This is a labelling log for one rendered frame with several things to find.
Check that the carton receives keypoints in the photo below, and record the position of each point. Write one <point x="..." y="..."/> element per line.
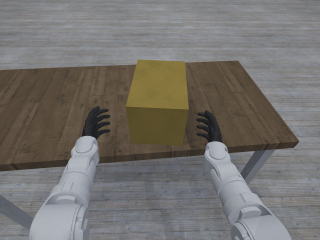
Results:
<point x="157" y="106"/>

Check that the right robot upper arm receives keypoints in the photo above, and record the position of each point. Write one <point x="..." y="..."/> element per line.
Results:
<point x="265" y="227"/>

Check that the left robot hand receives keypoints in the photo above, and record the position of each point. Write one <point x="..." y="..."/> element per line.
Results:
<point x="91" y="127"/>

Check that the robot left forearm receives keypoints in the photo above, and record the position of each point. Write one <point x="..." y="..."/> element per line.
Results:
<point x="77" y="178"/>

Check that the left robot upper arm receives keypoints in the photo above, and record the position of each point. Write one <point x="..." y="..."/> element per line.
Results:
<point x="61" y="222"/>

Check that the robot right forearm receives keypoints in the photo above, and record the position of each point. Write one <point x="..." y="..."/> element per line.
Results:
<point x="237" y="199"/>

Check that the table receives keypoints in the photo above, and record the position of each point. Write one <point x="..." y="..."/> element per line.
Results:
<point x="43" y="113"/>

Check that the right robot hand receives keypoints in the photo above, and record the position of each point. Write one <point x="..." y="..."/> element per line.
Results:
<point x="213" y="130"/>

